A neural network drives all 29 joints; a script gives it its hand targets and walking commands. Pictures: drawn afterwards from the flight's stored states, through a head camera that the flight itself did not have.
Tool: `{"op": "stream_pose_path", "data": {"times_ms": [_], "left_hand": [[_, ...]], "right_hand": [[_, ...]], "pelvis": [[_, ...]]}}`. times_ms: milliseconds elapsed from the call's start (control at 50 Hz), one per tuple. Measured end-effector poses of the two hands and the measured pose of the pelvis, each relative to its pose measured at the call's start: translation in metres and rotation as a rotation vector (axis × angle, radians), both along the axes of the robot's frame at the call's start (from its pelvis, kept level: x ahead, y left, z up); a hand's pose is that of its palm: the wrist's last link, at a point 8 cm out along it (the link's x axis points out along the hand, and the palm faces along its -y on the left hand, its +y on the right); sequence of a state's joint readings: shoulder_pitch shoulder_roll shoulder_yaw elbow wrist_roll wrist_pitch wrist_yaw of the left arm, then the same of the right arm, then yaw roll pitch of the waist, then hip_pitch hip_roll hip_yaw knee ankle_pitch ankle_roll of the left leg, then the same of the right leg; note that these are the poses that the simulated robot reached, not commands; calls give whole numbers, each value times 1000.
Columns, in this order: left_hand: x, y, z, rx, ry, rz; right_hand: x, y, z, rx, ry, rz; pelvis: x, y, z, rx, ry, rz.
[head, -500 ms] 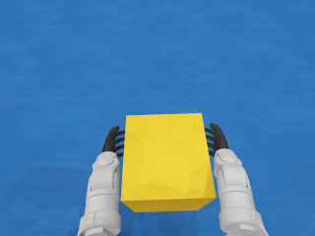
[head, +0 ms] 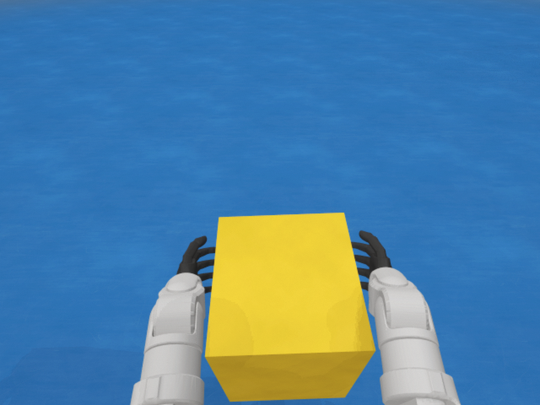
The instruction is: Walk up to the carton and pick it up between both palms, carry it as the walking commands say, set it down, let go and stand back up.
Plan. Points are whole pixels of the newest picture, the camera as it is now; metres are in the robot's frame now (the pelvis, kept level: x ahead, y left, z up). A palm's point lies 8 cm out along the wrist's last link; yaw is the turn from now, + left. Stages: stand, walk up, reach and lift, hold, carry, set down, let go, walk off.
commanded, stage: reach and lift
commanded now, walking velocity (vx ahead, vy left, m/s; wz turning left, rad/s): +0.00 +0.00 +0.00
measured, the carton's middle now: (284, 311) +0.29 -0.01 -0.03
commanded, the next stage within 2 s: hold in 0.96 s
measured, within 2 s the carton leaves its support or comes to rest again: neither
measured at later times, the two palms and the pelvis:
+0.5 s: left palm (182, 286) +0.30 +0.14 +0.05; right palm (373, 276) +0.30 -0.15 +0.05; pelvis +0.00 +0.00 +0.00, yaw +0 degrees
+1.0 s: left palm (184, 290) +0.29 +0.14 +0.05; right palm (377, 281) +0.29 -0.15 +0.05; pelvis +0.00 +0.00 +0.00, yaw +0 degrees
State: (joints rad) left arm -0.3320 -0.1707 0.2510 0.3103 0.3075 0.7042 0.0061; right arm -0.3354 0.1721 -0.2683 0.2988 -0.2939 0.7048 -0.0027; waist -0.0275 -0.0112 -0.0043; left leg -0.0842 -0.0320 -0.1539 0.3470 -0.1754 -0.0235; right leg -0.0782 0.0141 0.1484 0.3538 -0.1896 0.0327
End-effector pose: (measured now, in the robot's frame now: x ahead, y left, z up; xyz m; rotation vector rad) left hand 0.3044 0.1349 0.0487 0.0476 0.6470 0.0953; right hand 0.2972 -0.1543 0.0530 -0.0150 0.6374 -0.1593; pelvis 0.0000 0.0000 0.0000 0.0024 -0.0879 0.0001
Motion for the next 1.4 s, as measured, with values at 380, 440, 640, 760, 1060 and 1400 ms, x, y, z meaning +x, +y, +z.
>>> {"op": "stream_pose_path", "data": {"times_ms": [380,440,640,760,1060,1400], "left_hand": [[-8,8,2,3,20,32],[-7,9,2,5,19,35],[-5,7,3,14,18,29],[-6,6,2,17,21,23],[-15,5,2,19,24,16],[-21,8,4,17,22,23]], "right_hand": [[0,7,-1,3,20,30],[2,9,-1,1,19,36],[3,7,0,-8,19,42],[2,6,-1,-14,24,44],[-7,5,-1,-23,29,49],[-12,8,1,-20,28,48]], "pelvis": [[-5,-2,0,0,-30,-5],[-4,-2,0,0,-27,-3],[0,-3,1,-1,-21,-2],[2,-4,1,-1,-21,-3],[-1,-4,1,-2,-31,-1],[-8,-2,0,-2,-42,0]]}}
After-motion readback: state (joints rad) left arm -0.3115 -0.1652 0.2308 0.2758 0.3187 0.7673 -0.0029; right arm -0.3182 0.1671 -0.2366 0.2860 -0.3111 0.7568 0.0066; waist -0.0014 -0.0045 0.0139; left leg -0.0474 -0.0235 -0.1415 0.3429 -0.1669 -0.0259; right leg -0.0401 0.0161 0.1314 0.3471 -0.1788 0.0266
